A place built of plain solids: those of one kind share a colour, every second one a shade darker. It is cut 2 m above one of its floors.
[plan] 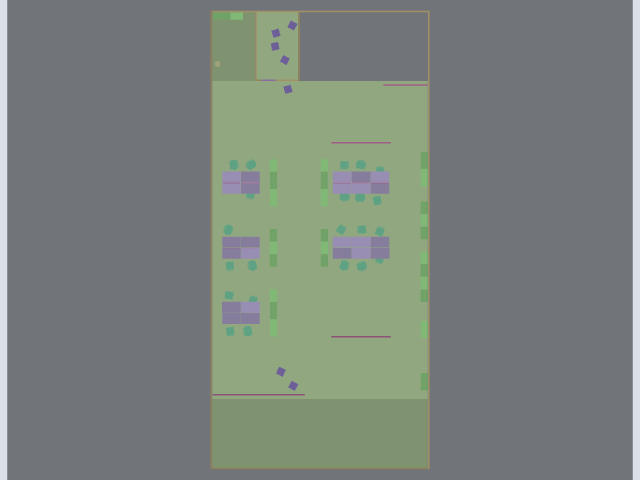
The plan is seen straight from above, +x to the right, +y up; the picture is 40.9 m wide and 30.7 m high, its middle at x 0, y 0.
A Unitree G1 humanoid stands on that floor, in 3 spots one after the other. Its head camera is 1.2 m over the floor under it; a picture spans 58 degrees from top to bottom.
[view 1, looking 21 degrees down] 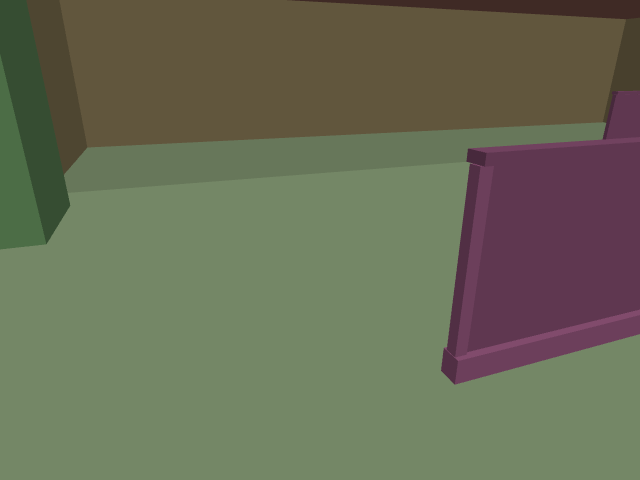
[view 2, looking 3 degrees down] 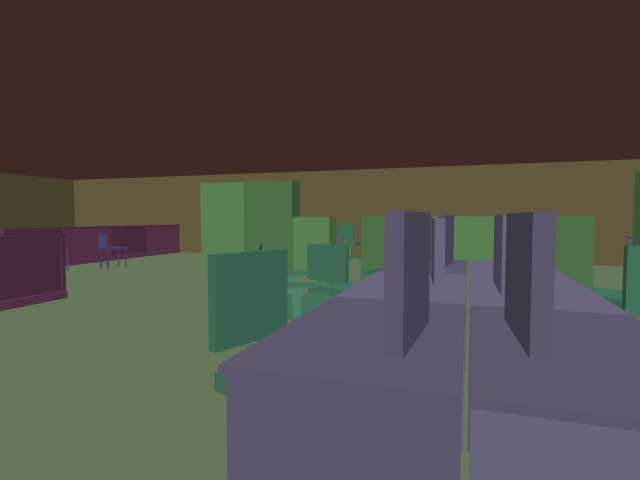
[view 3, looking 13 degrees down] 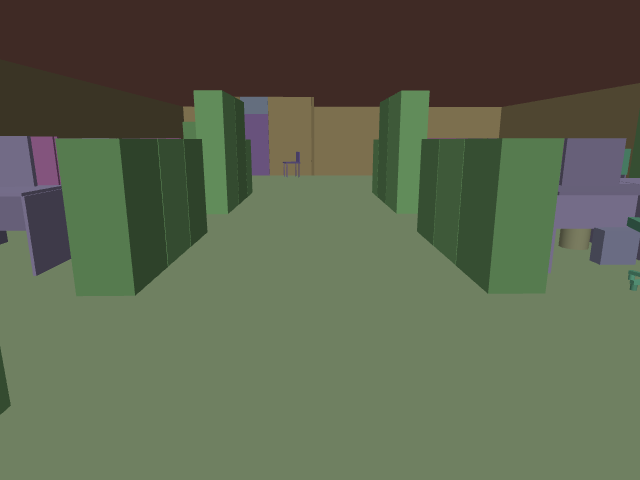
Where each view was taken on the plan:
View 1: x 5.55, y -4.96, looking -110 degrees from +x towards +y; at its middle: floor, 3.35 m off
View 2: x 5.55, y -0.50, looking -161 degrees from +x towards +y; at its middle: cabinet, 8.79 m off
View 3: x -1.35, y -4.96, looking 89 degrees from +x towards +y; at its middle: floor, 5.33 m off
